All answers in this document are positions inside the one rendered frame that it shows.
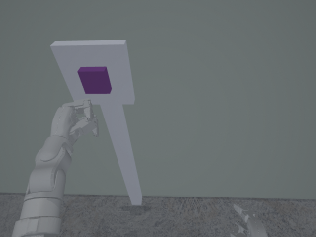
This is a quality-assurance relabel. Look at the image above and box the robot left hand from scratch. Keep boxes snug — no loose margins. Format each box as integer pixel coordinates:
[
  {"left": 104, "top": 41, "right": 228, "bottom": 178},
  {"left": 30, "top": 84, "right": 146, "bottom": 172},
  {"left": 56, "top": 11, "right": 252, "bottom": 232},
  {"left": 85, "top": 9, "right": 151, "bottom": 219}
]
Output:
[{"left": 50, "top": 98, "right": 99, "bottom": 146}]

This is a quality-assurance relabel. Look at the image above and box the button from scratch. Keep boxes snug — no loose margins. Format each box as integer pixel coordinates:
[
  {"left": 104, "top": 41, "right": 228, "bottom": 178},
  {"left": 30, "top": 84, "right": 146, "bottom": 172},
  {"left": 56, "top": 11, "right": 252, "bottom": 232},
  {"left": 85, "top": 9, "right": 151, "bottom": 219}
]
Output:
[{"left": 77, "top": 66, "right": 112, "bottom": 94}]

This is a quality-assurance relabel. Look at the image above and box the panel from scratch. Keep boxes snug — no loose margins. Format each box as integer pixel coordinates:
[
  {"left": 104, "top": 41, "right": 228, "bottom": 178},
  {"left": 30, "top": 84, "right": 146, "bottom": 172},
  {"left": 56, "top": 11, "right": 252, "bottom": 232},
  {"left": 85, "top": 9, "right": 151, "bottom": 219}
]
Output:
[{"left": 50, "top": 39, "right": 143, "bottom": 206}]

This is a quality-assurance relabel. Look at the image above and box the robot left forearm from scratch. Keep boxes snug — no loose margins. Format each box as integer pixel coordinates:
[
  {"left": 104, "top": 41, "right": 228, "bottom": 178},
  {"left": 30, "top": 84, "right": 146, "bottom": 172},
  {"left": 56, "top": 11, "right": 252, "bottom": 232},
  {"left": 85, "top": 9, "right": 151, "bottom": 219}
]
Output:
[{"left": 11, "top": 135, "right": 74, "bottom": 237}]

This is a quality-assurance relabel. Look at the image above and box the robot right hand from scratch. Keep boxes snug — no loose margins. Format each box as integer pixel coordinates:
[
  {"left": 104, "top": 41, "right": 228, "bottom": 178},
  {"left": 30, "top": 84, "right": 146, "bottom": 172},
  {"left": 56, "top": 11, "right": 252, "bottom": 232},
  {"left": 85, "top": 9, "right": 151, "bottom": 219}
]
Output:
[{"left": 230, "top": 203, "right": 268, "bottom": 237}]

